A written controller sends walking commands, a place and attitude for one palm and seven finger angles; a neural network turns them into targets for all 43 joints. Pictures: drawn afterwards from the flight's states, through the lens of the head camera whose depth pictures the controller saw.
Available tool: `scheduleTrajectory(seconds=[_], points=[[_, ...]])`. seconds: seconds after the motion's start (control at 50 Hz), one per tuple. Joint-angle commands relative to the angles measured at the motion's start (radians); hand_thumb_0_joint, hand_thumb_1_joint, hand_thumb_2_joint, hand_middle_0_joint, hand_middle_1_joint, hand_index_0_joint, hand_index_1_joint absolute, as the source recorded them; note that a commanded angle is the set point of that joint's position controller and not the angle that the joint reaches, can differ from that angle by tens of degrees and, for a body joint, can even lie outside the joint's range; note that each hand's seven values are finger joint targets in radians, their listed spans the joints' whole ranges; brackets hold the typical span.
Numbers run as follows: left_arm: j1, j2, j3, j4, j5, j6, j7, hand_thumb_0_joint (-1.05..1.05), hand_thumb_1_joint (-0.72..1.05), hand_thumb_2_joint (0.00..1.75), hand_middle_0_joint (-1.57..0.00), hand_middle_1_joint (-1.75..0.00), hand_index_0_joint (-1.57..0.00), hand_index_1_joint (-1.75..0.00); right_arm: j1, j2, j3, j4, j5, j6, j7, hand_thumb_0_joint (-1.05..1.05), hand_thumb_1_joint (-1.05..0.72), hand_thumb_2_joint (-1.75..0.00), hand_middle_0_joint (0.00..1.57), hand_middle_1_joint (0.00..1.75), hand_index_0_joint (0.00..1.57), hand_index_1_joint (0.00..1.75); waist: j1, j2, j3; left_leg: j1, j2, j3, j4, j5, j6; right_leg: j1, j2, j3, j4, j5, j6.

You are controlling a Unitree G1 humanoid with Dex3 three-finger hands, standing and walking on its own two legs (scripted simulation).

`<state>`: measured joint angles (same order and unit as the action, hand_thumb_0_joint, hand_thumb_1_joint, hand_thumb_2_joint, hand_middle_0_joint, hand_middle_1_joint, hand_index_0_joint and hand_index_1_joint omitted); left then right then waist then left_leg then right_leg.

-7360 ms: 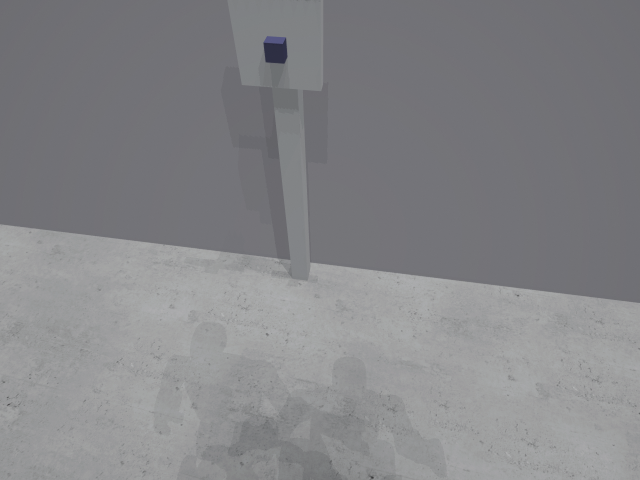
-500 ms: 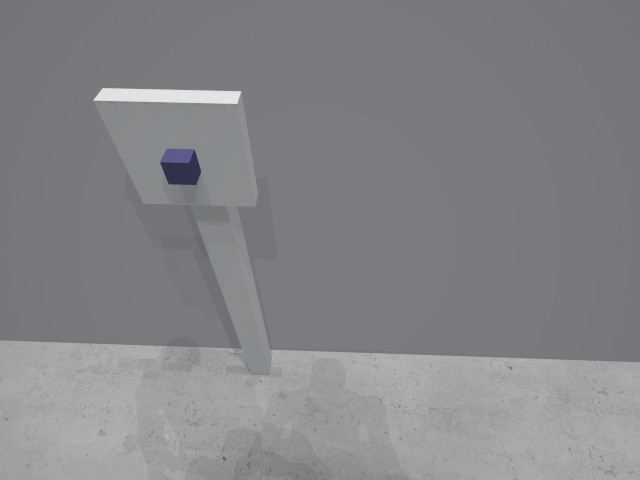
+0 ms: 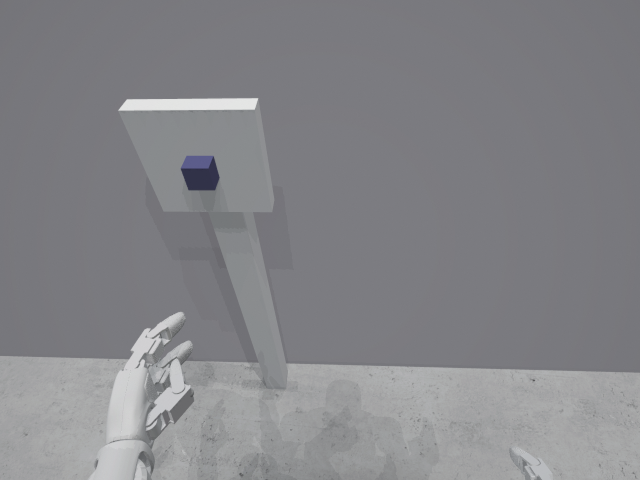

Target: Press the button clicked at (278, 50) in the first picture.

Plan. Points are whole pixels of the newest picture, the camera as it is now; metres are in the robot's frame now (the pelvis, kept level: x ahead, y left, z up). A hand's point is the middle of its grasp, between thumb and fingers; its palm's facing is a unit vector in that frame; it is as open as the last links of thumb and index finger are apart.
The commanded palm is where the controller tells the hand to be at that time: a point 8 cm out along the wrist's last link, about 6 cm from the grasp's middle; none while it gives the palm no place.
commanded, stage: raise the hand and make a fist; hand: left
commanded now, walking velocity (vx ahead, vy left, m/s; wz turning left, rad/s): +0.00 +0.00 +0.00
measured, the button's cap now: (201, 171) +0.50 +0.18 +0.14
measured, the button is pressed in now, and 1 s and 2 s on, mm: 0 0 0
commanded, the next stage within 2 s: aim a knuckle at the button in 1.78 s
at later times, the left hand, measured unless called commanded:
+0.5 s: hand (190, 430) +0.18 +0.15 +0.03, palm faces -0.18 -0.98 -0.07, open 3.5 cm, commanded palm +0.14 +0.23 +0.03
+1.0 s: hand (123, 390) +0.20 +0.21 +0.09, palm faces +0.05 -1.00 -0.08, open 3.1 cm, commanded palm +0.17 +0.26 +0.09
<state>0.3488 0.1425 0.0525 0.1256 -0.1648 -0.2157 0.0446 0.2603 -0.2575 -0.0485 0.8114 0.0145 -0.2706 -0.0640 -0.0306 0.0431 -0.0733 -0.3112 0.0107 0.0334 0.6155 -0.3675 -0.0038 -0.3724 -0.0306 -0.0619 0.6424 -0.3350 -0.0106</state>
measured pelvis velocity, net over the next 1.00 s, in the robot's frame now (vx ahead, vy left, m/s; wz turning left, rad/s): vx -0.01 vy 0.01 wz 0.02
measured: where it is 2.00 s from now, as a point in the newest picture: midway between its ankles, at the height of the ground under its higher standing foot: outside the picture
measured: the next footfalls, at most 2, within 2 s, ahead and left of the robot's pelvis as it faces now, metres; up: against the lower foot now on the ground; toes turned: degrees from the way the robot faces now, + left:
none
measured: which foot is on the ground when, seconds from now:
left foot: down 0.00-1.00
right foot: down 0.00-1.00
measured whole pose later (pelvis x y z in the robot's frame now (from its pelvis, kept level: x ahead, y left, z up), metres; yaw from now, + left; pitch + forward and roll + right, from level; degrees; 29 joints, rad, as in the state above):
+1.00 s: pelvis -0.01 +0.01 -0.02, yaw +1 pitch +4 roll -2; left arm 0.39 0.27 0.21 -0.20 -0.28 -0.17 -0.22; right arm 0.25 -0.23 0.02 0.54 0.04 -0.28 -0.07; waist 0.01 0.03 -0.08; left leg -0.43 0.03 0.00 0.80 -0.45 0.01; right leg -0.45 -0.02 -0.09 0.75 -0.38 0.00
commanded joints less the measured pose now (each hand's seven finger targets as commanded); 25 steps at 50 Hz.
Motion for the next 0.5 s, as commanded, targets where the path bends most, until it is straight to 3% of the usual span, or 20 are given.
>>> scheduleTrajectory(seconds=[0.0, 0.04, 0.06, 0.1, 0.14, 0.2, 0.22, 0.24, 0.28, 0.32, 0.34, 0.36, 0.38, 0.42, 0.46, 0.48], points=[[0.387, -0.006, 0.046, 0.004, -0.058, -0.245, -0.206, 0.00, 0.90, 0.90, -0.53, -0.66, -0.53, -0.66, -0.127, -0.103, -0.049, -0.276, -0.006, -0.056, 0.050, 0.00, -0.90, -0.90, 0.20, 0.30, 0.20, 0.30, 0.093, -0.344, 0.015, -0.274, -0.029, -0.003, 0.086, 0.173, -0.013, -0.059, 0.007, -0.007, 0.059, 0.204, 0.010], [0.399, 0.061, 0.094, -0.018, -0.055, -0.330, -0.316, 0.00, 0.90, 0.90, -0.58, -0.72, -0.58, -0.72, -0.152, -0.119, -0.061, -0.353, -0.005, -0.032, 0.083, 0.00, -0.90, -0.90, 0.20, 0.30, 0.20, 0.30, 0.103, -0.185, -0.055, -0.272, -0.046, 0.019, 0.154, 0.205, -0.017, -0.041, -0.002, 0.009, 0.133, 0.277, -0.017], [0.369, 0.098, 0.114, -0.046, -0.042, -0.324, -0.330, 0.00, 0.90, 0.90, -0.61, -0.75, -0.61, -0.75, -0.174, -0.117, -0.060, -0.388, 0.001, -0.018, 0.084, 0.00, -0.90, -0.90, 0.20, 0.30, 0.20, 0.30, 0.110, -0.119, -0.062, -0.297, -0.050, 0.036, 0.173, 0.194, -0.010, -0.068, -0.003, 0.013, 0.154, 0.256, -0.022], [0.266, 0.135, 0.130, -0.210, -0.040, -0.294, -0.321, 0.00, 0.90, 0.90, -0.67, -0.81, -0.67, -0.81, -0.186, -0.106, -0.050, -0.455, 0.004, 0.009, 0.077, 0.00, -0.90, -0.90, 0.20, 0.30, 0.20, 0.30, 0.115, -0.039, -0.127, -0.319, -0.054, 0.050, 0.190, 0.161, 0.003, -0.083, -0.003, 0.028, 0.178, 0.197, -0.023], [0.127, 0.139, 0.121, -0.365, -0.049, -0.288, -0.275, 0.00, 0.90, 0.90, -0.72, -0.87, -0.72, -0.87, -0.173, -0.097, -0.040, -0.497, 0.004, 0.025, 0.066, 0.00, -0.90, -0.90, 0.20, 0.30, 0.20, 0.30, 0.087, 0.041, -0.160, -0.315, -0.046, 0.034, 0.207, 0.103, 0.011, -0.142, 0.008, 0.040, 0.188, 0.090, -0.021], [-0.034, 0.127, 0.105, -0.563, -0.050, -0.355, -0.193, 0.00, 0.90, 0.90, -0.81, -0.96, -0.81, -0.96, -0.095, -0.073, -0.023, -0.490, -0.007, 0.024, 0.052, 0.00, -0.90, -0.90, 0.20, 0.30, 0.20, 0.30, 0.030, 0.098, -0.216, -0.265, -0.025, -0.017, 0.258, 0.102, 0.022, -0.218, 0.023, 0.038, 0.208, 0.067, -0.018], [-0.141, 0.136, 0.079, -0.647, -0.049, -0.386, -0.185, 0.00, 0.90, 0.90, -0.83, -0.99, -0.83, -0.99, -0.084, -0.080, -0.014, -0.478, -0.012, 0.022, 0.045, 0.00, -0.90, -0.90, 0.20, 0.30, 0.20, 0.30, -0.010, 0.067, -0.228, -0.261, -0.016, -0.037, 0.283, 0.096, 0.027, -0.257, 0.031, 0.037, 0.226, 0.058, -0.014], [-0.122, 0.129, 0.065, -0.650, -0.041, -0.407, -0.187, 0.00, 0.90, 0.90, -0.86, -1.02, -0.86, -1.02, -0.074, -0.084, -0.014, -0.465, -0.012, 0.016, 0.037, 0.00, -0.90, -0.90, 0.20, 0.30, 0.20, 0.30, -0.014, 0.071, -0.244, -0.247, -0.008, -0.046, 0.291, 0.092, 0.028, -0.280, 0.034, 0.036, 0.226, 0.038, -0.018], [-0.120, 0.089, -0.028, -0.640, -0.038, -0.424, -0.224, 0.00, 0.90, 0.90, -0.92, -1.08, -0.92, -1.08, -0.066, -0.094, 0.004, -0.446, -0.008, -0.004, 0.032, 0.00, -0.90, -0.90, 0.20, 0.30, 0.20, 0.30, -0.044, 0.103, -0.223, -0.242, -0.001, -0.062, 0.300, 0.081, 0.032, -0.316, 0.035, 0.028, 0.225, 0.024, -0.020], [-0.147, 0.083, -0.083, -0.567, -0.036, -0.374, -0.284, 0.00, 0.90, 0.90, -0.97, -1.14, -0.97, -1.14, -0.072, -0.113, 0.020, -0.437, 0.000, -0.013, 0.027, 0.00, -0.90, -0.90, 0.20, 0.30, 0.20, 0.30, -0.071, 0.082, -0.171, -0.267, 0.005, -0.085, 0.286, 0.024, 0.036, -0.324, 0.040, 0.021, 0.208, -0.028, -0.017], [-0.133, 0.117, -0.064, -0.514, -0.034, -0.326, -0.304, 0.00, 0.90, 0.90, -1.00, -1.17, -1.00, -1.17, -0.065, -0.115, 0.018, -0.437, 0.010, -0.013, 0.020, 0.00, -0.90, -0.90, 0.20, 0.30, 0.20, 0.30, -0.071, 0.037, -0.146, -0.290, 0.007, -0.092, 0.271, -0.021, 0.034, -0.311, 0.040, 0.021, 0.185, -0.064, -0.012], [-0.079, 0.145, -0.034, -0.453, -0.033, -0.265, -0.325, 0.00, 0.90, 0.90, -1.02, -1.20, -1.02, -1.20, -0.065, -0.119, 0.017, -0.442, 0.017, -0.010, 0.013, 0.00, -0.90, -0.90, 0.20, 0.30, 0.20, 0.30, -0.052, 0.010, -0.145, -0.318, 0.001, -0.089, 0.254, -0.052, 0.033, -0.276, 0.037, 0.029, 0.159, -0.097, -0.009], [-0.020, 0.171, 0.001, -0.383, -0.032, -0.193, -0.338, 0.00, 0.90, 0.90, -1.05, -1.23, -1.05, -1.23, -0.072, -0.119, 0.019, -0.448, 0.025, -0.002, 0.007, 0.00, -0.90, -0.90, 0.20, 0.30, 0.20, 0.30, -0.029, -0.034, -0.135, -0.342, -0.003, -0.088, 0.232, -0.070, 0.031, -0.244, 0.034, 0.033, 0.134, -0.128, -0.007], [0.083, 0.206, 0.081, -0.288, -0.039, -0.050, -0.348, 0.00, 0.90, 0.90, -1.11, -1.29, -1.11, -1.29, -0.108, -0.110, 0.019, -0.468, 0.040, 0.019, 0.002, 0.00, -0.90, -0.90, 0.20, 0.30, 0.20, 0.30, 0.035, -0.059, -0.142, -0.353, -0.012, -0.081, 0.182, -0.056, 0.028, -0.168, 0.030, 0.026, 0.112, -0.138, -0.009], [0.107, 0.221, 0.150, -0.407, -0.082, 0.036, -0.321, 0.00, 0.90, 0.90, -1.16, -1.35, -1.16, -1.35, -0.147, -0.092, 0.024, -0.507, 0.042, 0.036, -0.004, 0.00, -0.90, -0.90, 0.20, 0.30, 0.20, 0.30, 0.083, -0.055, -0.216, -0.311, -0.022, -0.061, 0.151, 0.010, 0.023, -0.068, 0.015, 0.021, 0.104, -0.075, -0.004], [0.122, 0.207, 0.176, -0.455, -0.103, 0.060, -0.292, 0.00, 0.90, 0.90, -1.19, -1.38, -1.19, -1.38, -0.159, -0.075, 0.027, -0.512, 0.042, 0.040, -0.007, 0.00, -0.90, -0.90, 0.20, 0.30, 0.20, 0.30, 0.095, -0.056, -0.221, -0.294, -0.020, -0.054, 0.138, 0.039, 0.020, -0.043, 0.015, 0.008, 0.103, -0.043, -0.003]])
